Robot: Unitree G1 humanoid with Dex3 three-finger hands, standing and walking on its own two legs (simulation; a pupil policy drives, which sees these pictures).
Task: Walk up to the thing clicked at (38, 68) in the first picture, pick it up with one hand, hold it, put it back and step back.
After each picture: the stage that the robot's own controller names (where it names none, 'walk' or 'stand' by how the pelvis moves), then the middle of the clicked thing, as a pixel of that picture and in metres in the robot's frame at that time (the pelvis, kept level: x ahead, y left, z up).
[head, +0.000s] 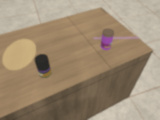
stand; (43, 66) +0.53 +0.21 -0.11
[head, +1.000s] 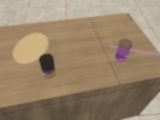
rise first; (47, 66) +0.50 +0.21 -0.10
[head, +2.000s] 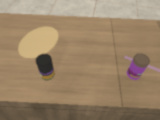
rise first; (45, 67) +0.46 +0.17 -0.08
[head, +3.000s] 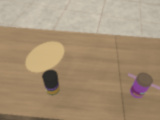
stand; (51, 82) +0.43 +0.15 -0.11
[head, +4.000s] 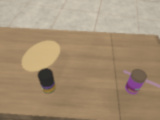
stand; (47, 81) +0.44 +0.18 -0.12
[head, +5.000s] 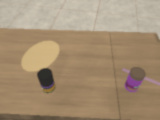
stand; (46, 80) +0.44 +0.18 -0.12
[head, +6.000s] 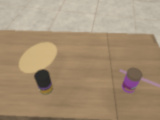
stand; (44, 82) +0.44 +0.19 -0.12
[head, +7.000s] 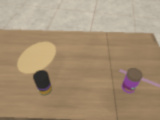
stand; (43, 83) +0.43 +0.19 -0.12
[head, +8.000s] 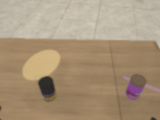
rise first; (47, 89) +0.42 +0.18 -0.11
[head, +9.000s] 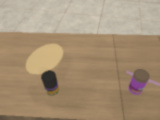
go down; (50, 83) +0.44 +0.18 -0.11
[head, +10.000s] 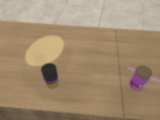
go down; (50, 76) +0.45 +0.17 -0.11
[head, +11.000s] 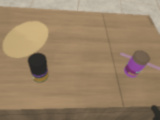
go down; (39, 68) +0.44 +0.15 -0.05
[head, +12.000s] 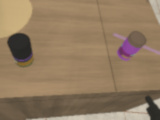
close in; (22, 51) +0.46 +0.17 -0.02
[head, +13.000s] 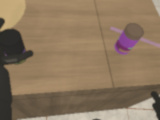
close; (14, 47) +0.47 +0.17 +0.00
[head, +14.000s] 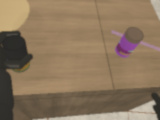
lift; (17, 54) +0.44 +0.17 +0.00
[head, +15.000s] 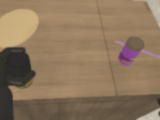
lift; (21, 70) +0.39 +0.18 +0.01
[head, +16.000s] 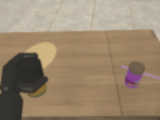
hold; (33, 77) +0.33 +0.16 +0.11
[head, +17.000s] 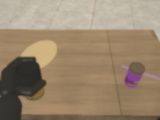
hold; (31, 81) +0.32 +0.17 +0.09
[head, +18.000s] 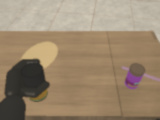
hold; (35, 82) +0.32 +0.16 +0.07
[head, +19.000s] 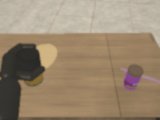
crouch; (31, 67) +0.36 +0.17 +0.11
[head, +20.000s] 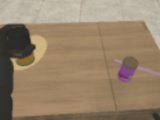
lower; (21, 47) +0.44 +0.18 +0.10
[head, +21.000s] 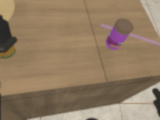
lower; (1, 39) +0.50 +0.18 +0.01
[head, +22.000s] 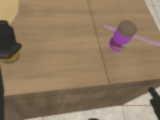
lower; (6, 44) +0.48 +0.18 +0.00
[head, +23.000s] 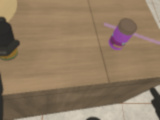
lower; (4, 41) +0.49 +0.18 +0.01
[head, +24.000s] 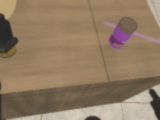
lower; (2, 38) +0.50 +0.18 +0.01
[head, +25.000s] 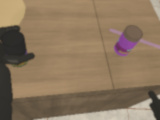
open; (16, 49) +0.46 +0.17 +0.00
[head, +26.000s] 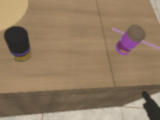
sink last; (19, 45) +0.47 +0.16 -0.01
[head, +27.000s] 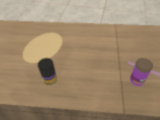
sink last; (47, 71) +0.46 +0.18 -0.06
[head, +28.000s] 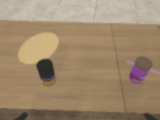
stand; (46, 72) +0.45 +0.17 -0.05
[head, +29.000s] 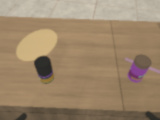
stand; (44, 70) +0.45 +0.17 -0.05
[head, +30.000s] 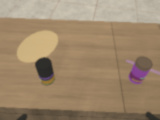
stand; (45, 71) +0.44 +0.17 -0.05
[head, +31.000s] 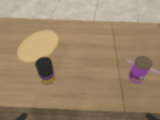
stand; (45, 71) +0.45 +0.17 -0.05
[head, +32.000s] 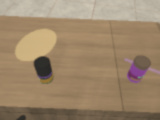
stand; (44, 70) +0.45 +0.17 -0.05
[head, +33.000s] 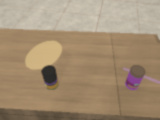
stand; (50, 77) +0.47 +0.17 -0.11
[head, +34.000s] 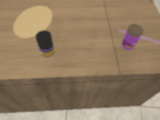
walk; (45, 44) +0.54 +0.17 -0.08
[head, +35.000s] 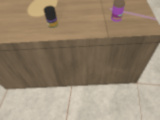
walk; (51, 17) +0.83 +0.21 -0.10
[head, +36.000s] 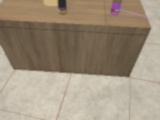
stand; (62, 5) +1.10 +0.16 -0.10
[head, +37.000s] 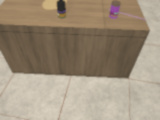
stand; (61, 9) +1.09 +0.16 -0.12
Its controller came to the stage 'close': yes
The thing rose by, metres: 0.21
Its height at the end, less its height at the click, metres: +0.00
